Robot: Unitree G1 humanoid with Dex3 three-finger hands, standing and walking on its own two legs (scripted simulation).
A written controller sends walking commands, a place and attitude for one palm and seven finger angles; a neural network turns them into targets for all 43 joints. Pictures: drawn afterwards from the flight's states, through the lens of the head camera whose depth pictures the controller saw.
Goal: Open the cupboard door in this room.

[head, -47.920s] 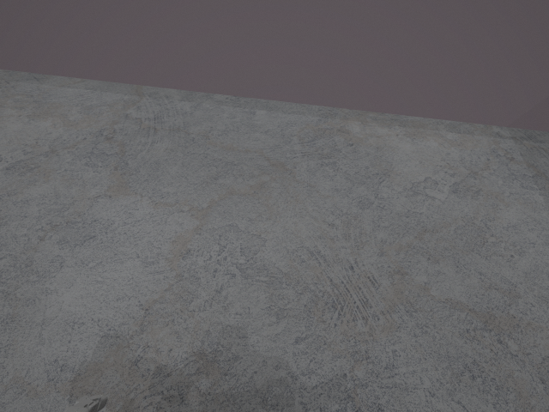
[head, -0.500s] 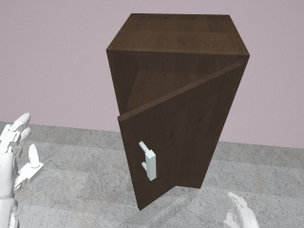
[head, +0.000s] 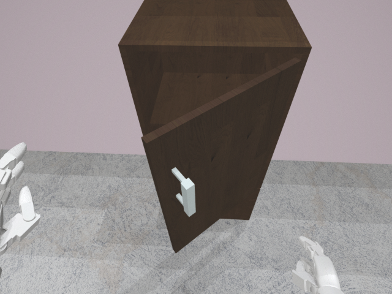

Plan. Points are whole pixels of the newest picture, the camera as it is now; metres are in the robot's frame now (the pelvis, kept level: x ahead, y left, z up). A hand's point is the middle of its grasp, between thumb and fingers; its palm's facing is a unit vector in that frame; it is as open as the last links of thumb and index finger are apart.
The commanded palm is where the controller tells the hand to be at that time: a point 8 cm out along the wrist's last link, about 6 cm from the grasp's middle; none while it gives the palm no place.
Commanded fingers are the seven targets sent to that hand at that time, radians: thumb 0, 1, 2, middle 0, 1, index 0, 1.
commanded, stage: step back with the hand held close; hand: left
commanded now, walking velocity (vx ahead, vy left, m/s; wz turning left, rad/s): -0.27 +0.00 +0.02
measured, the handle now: (183, 192) +0.33 +0.06 +0.01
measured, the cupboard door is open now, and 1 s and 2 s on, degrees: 41 41 41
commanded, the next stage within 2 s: stop stepping back and stand still in 0.86 s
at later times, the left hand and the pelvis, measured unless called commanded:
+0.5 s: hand out of the picture +0.10 +0.30 +0.15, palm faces +0.47 -0.71 -0.52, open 7.4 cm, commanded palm +0.04 +0.33 +0.17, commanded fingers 0.00 0.90 0.90 -0.20 -0.30 -0.20 -0.30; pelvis -0.08 +0.02 -0.02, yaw +4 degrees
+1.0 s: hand out of the picture +0.02 +0.28 +0.16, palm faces +0.38 -0.81 -0.44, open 7.4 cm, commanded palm -0.04 +0.32 +0.17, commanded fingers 0.00 0.90 0.90 -0.20 -0.30 -0.20 -0.30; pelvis -0.19 +0.02 -0.01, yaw +0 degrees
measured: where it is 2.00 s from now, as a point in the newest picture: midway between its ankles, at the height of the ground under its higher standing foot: outside the picture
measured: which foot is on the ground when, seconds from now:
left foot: down 0.00-1.00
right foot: down 0.00-0.72, up 0.74-1.00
